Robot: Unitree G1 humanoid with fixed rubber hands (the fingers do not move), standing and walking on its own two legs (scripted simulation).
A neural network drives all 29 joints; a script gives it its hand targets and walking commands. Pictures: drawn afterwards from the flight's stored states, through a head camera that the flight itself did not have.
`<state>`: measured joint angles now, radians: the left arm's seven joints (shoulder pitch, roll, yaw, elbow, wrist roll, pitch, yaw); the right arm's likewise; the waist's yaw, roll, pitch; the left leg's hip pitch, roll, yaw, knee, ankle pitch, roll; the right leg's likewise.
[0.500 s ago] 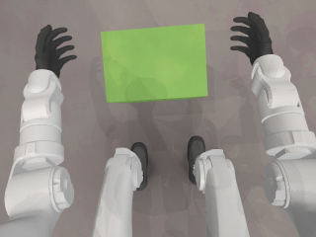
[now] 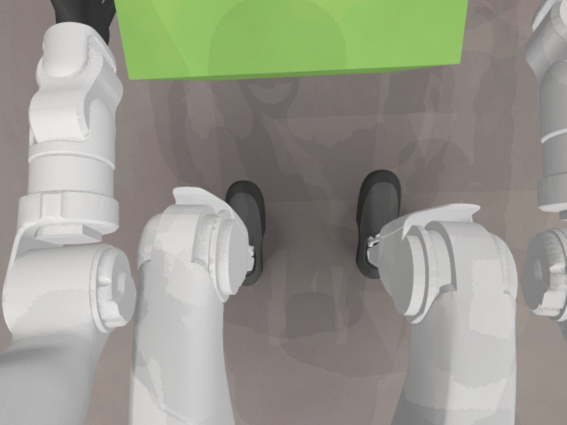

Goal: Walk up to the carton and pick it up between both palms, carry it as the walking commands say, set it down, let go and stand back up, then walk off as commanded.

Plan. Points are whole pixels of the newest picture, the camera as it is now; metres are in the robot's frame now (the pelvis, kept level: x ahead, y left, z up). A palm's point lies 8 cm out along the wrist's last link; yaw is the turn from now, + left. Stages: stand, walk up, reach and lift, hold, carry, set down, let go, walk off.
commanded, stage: reach and lift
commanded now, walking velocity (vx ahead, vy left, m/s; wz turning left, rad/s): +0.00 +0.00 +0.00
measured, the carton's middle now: out of the picture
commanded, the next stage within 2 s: none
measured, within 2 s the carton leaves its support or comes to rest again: leaves its support in 1.84 s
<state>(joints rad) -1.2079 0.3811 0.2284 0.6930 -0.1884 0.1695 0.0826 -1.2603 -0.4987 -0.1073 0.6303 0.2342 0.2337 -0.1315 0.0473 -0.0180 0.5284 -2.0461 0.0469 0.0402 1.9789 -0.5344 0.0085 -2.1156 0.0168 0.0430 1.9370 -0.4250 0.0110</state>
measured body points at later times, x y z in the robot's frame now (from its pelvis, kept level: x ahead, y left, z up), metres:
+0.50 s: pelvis +0.00 +0.00 -0.05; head +0.38 +0.02 +0.18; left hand +0.51 +0.25 -0.24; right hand +0.56 -0.19 -0.23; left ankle +0.12 +0.12 -0.40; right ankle +0.15 -0.12 -0.40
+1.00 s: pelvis +0.00 +0.00 -0.05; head +0.38 +0.02 +0.18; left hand +0.52 +0.22 -0.24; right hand +0.57 -0.16 -0.23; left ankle +0.12 +0.12 -0.40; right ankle +0.15 -0.12 -0.40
